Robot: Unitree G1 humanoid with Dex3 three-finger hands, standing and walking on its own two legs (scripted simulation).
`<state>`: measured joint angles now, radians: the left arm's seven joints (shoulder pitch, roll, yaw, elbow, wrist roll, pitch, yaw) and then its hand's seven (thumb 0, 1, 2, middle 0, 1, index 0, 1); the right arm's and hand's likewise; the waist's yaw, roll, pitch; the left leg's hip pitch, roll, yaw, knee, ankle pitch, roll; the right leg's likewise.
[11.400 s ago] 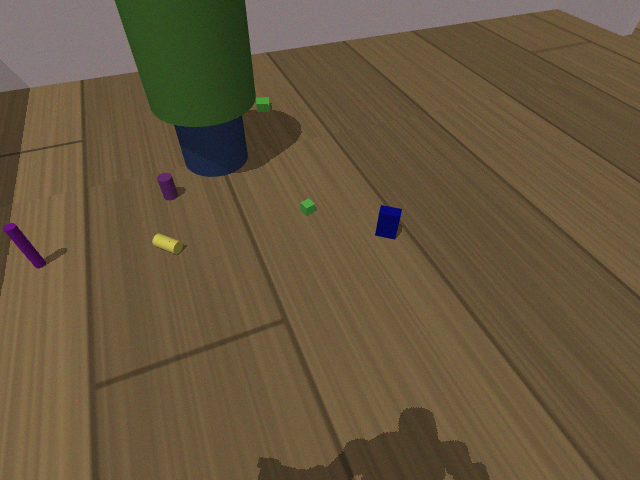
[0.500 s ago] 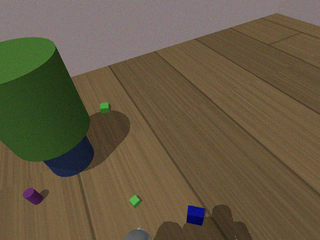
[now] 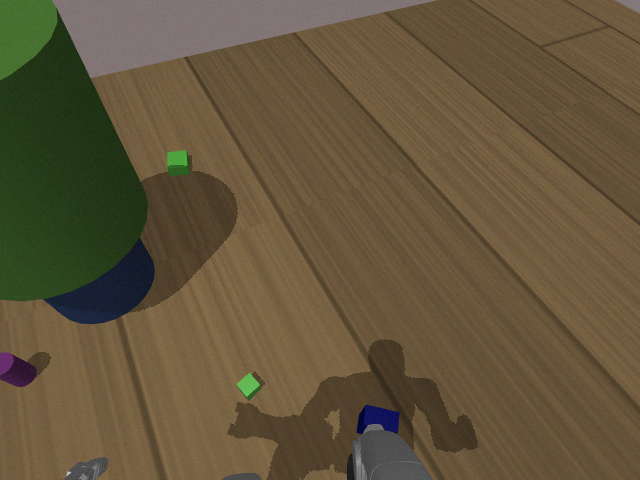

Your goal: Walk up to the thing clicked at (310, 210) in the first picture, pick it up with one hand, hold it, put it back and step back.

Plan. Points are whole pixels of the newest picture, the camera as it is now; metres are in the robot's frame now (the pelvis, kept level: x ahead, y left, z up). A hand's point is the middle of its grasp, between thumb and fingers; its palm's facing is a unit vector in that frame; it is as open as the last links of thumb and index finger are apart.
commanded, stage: walk up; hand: left
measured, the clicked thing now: (249, 386) +0.40 +0.18 -0.74
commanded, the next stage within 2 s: stand in 1.30 s
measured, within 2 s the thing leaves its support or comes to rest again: neither
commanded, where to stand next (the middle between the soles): +0.00 +0.00 m, yaw +0 degrees
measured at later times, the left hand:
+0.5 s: hand out of the picture +0.06 +0.26 -0.17, palm faces +0.04 -0.94 -0.34, open 7.4 cm
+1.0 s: hand out of the picture -0.06 +0.24 -0.10, palm faces -0.01 -0.88 -0.47, open 7.4 cm
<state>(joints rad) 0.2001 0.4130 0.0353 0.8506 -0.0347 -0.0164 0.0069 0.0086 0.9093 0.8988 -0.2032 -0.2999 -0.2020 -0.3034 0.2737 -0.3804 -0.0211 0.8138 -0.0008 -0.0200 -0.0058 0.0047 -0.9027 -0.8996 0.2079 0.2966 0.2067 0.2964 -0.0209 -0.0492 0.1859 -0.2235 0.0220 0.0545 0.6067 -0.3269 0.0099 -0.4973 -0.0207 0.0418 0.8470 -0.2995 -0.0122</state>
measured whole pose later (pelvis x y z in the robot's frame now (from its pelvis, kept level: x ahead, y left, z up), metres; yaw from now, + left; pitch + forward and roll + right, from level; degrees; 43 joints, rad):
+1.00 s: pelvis -0.08 -0.05 +0.01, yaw -2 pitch -4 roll +0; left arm 0.39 0.39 0.06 0.93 0.02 -0.08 -0.02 0.01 0.91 0.90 -0.20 -0.30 -0.20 -0.30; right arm 0.30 -0.45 -0.06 0.89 -0.01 0.03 0.06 0.01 -0.91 -0.90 0.20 0.30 0.20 0.30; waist 0.02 0.09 0.04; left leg -0.43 -0.03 -0.11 0.97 -0.36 0.02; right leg -0.07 0.02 -0.03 0.42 -0.29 -0.03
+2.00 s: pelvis +0.03 -0.04 +0.02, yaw +0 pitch -3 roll +0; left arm 0.16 0.36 0.00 1.09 0.00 -0.03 -0.01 0.01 0.91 0.90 -0.20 -0.30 -0.20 -0.30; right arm 0.15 -0.35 -0.02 1.14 -0.01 0.00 0.02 0.01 -0.91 -0.90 0.20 0.30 0.20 0.30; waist -0.02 0.00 0.07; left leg -0.21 0.02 0.01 0.40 -0.13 -0.02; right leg -0.12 -0.01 0.01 0.41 -0.24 0.01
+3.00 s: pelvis +0.04 -0.03 +0.02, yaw +0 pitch -3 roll +0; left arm 0.14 0.35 0.00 1.14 0.01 -0.01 -0.01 0.01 0.91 0.90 -0.20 -0.30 -0.20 -0.30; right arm 0.09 -0.35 -0.01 1.16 -0.01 0.00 0.02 0.01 -0.91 -0.90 0.21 0.30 0.20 0.30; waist -0.01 -0.01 0.05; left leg -0.18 0.01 0.01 0.34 -0.12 0.00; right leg -0.08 -0.03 0.00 0.33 -0.20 0.03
